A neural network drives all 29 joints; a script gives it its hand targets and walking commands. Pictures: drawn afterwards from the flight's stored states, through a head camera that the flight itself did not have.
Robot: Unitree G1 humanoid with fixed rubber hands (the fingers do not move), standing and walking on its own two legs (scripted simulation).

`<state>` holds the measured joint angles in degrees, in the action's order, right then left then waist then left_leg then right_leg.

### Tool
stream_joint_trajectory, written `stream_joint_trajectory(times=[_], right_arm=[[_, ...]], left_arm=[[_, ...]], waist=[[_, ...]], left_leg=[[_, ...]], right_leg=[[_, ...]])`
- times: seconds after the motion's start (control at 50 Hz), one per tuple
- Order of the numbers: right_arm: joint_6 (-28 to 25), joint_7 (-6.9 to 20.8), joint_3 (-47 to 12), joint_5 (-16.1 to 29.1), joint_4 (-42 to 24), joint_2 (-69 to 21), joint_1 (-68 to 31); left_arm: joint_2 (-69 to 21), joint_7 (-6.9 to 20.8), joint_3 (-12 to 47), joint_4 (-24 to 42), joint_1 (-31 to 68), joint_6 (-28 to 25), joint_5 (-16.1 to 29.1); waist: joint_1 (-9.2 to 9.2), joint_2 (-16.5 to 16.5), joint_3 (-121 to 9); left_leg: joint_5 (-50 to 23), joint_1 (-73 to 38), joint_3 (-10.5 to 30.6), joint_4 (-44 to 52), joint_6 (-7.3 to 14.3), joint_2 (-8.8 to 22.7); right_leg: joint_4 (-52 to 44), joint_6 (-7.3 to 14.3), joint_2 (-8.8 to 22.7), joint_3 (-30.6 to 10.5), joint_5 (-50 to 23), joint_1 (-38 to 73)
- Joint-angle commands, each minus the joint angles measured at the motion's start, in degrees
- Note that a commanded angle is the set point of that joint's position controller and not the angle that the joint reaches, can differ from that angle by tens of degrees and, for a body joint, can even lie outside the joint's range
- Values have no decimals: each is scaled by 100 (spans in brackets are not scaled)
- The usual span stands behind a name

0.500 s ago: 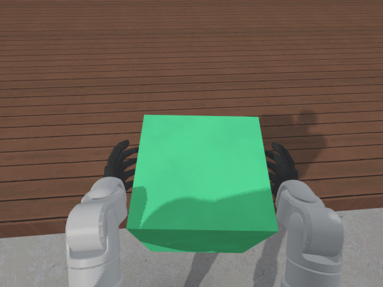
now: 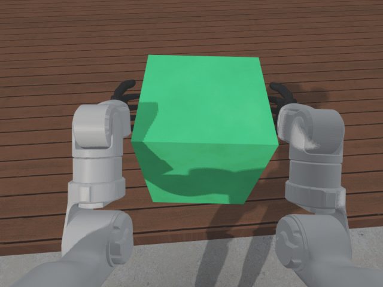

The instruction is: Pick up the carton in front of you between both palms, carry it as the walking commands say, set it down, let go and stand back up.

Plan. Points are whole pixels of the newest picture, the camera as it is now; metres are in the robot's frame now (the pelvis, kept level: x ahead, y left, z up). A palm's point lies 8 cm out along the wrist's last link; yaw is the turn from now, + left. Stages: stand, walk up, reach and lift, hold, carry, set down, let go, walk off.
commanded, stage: carry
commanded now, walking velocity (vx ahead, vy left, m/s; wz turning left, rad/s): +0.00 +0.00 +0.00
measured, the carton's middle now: (200, 136) +0.40 -0.01 +0.09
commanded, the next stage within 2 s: none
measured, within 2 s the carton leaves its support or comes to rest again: neither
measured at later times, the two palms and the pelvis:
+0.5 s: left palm (124, 114) +0.44 +0.16 +0.11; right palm (263, 112) +0.44 -0.14 +0.12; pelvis +0.07 +0.01 +0.02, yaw +0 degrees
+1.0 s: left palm (118, 99) +0.47 +0.17 +0.13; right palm (256, 95) +0.48 -0.13 +0.13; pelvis +0.13 +0.01 +0.00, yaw +1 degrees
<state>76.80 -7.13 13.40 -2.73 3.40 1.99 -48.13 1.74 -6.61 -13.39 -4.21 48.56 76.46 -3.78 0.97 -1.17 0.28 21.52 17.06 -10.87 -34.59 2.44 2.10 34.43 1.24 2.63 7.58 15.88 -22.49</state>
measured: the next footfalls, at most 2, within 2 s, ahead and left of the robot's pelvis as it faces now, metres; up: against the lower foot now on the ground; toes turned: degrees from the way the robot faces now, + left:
right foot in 0.64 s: +0.22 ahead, -0.05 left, +0.00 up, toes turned -5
left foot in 0.84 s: +0.13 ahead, +0.12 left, +0.00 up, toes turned +3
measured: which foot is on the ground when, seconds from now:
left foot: down 0.00-0.66, up 0.68-0.82, down 0.84-1.00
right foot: down 0.00-0.44, up 0.46-0.62, down 0.64-1.00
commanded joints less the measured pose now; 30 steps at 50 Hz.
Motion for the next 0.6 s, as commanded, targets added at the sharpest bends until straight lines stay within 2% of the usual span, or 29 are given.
stream_joint_trajectory(times=[0.0, 0.06, 0.12, 0.2, 0.24, 0.26, 0.28, 0.3, 0.32, 0.34, 0.36, 0.38, 0.4, 0.42, 0.44, 0.46, 0.48, 0.5, 0.54, 0.58], right_arm=[[-95, 1277, -3309, 2581, -176, -6174, -4164], [-144, 1290, -3117, 2411, 84, -6459, -4042], [-281, 1330, -3084, 2245, 173, -6770, -3748], [-545, 1320, -3402, 2211, -346, -6964, -3623], [-657, 1281, -3647, 2239, -718, -6907, -3490], [-705, 1260, -3762, 2250, -901, -6845, -3397], [-746, 1240, -3870, 2260, -1082, -6764, -3309], [-776, 1222, -3963, 2255, -1225, -6679, -3188], [-798, 1211, -4049, 2239, -1327, -6611, -3028], [-816, 1208, -4116, 2223, -1401, -6561, -2889], [-829, 1212, -4169, 2202, -1427, -6486, -2772], [-835, 1224, -4221, 2174, -1410, -6419, -2625], [-837, 1251, -4249, 2157, -1415, -6358, -2561], [-844, 1274, -4243, 2115, -1346, -6285, -2451], [-858, 1300, -4245, 2109, -1257, -6190, -2294], [-865, 1347, -4297, 2188, -1274, -6114, -2239], [-886, 1386, -4361, 2259, -1364, -6148, -2294], [-909, 1415, -4403, 2298, -1471, -6152, -2352], [-934, 1468, -4489, 2345, -1562, -6169, -2449], [-945, 1503, -4524, 2359, -1397, -6126, -2387]], left_arm=[[-5881, 1166, 3147, 151, 3865, -105, 2446], [-6208, 1180, 3060, 29, 3876, -153, 2356], [-6580, 1225, 3136, 55, 3720, -295, 2284], [-6875, 1207, 3588, 710, 3779, -561, 2370], [-6886, 1170, 3846, 1064, 3715, -658, 2421], [-6851, 1156, 3961, 1217, 3649, -695, 2443], [-6790, 1146, 4063, 1350, 3544, -724, 2462], [-6719, 1140, 4146, 1435, 3369, -743, 2468], [-6652, 1138, 4225, 1501, 3192, -756, 2461], [-6570, 1140, 4287, 1554, 3050, -766, 2446], [-6493, 1147, 4342, 1566, 2903, -773, 2424], [-6431, 1154, 4411, 1562, 2792, -787, 2412], [-6344, 1155, 4462, 1546, 2593, -814, 2392], [-6325, 1154, 4535, 1610, 2566, -842, 2396], [-6366, 1157, 4587, 1586, 2463, -854, 2370], [-6345, 1150, 4595, 1551, 2462, -899, 2318], [-6310, 1145, 4566, 1532, 2428, -922, 2261], [-6312, 1147, 4537, 1532, 2416, -934, 2238], [-6194, 1150, 4459, 1467, 2305, -946, 2180], [-6062, 1162, 4380, 1299, 2123, -926, 2096]], waist=[[-73, 261, -3213], [-87, 335, -3243], [-87, 333, -3183], [-35, -131, -3176], [-20, -248, -3242], [-38, -168, -3310], [-80, 28, -3389], [-139, 337, -3474], [-188, 753, -3512], [-231, 1077, -3439], [-248, 1166, -3395], [-209, 1045, -3434], [-118, 599, -3522], [8, -383, -3598], [108, -1487, -3464], [295, -1574, -3280], [468, -1332, -3139], [499, -1075, -2963], [376, -767, -2801], [193, -803, -2724]], left_leg=[[-3911, -1145, 561, -233, -28, 523], [-3698, -1018, 494, -163, -98, 404], [-3733, -1105, 427, 136, -140, 321], [-5391, -1900, 440, 85, -35, 484], [-5797, -1991, 452, -92, -9, 518], [-5588, -1778, 413, -191, -42, 461], [-4955, -1331, 346, -254, -107, 336], [-3791, -660, 295, -186, -187, 158], [-2176, 71, 265, 115, -243, -36], [-863, 592, 296, 557, -277, -185], [-806, 743, 304, 1031, -301, -266], [-1619, 209, 256, 1593, -313, -285], [-3334, -1029, 313, 1932, -336, -155], [-6264, -2862, 474, 1351, -264, 248], [-9175, -4792, 1113, 462, 192, 959], [-9912, -5862, 1344, 46, 528, 1266], [-9418, -5968, 1461, 58, 587, 1333], [-8640, -5628, 1423, 107, 579, 1327], [-7106, -4326, 1026, 224, 510, 1059], [-6377, -2904, 535, 42, 420, 841]], right_leg=[[257, 337, 644, -536, -4501, 1509], [264, 375, 626, -571, -4903, 1668], [206, 359, 514, -516, -4826, 1721], [-181, 151, 137, -163, -3419, 1239], [-452, 95, 46, -77, -3277, 1381], [-497, 129, 81, -117, -3719, 1709], [-440, 223, 194, -253, -4540, 2231], [-267, 410, 425, -524, -5726, 2930], [-41, 648, 713, -830, -7018, 3657], [75, 822, 905, -1025, -7646, 4147], [226, 853, 927, -974, -7798, 4399], [431, 742, 784, -747, -7590, 4091], [779, 535, 491, -431, -6435, 3068], [1345, 281, 123, -60, -3838, 1210], [1667, 125, -442, 282, 720, -1302], [1877, 28, -618, 170, 1637, -2828], [1807, 49, -629, 42, 1600, -3264], [1483, 49, -574, -5, 1256, -3179], [520, 7, -558, 62, 78, -2038], [-248, 77, -717, 231, -1002, -397]])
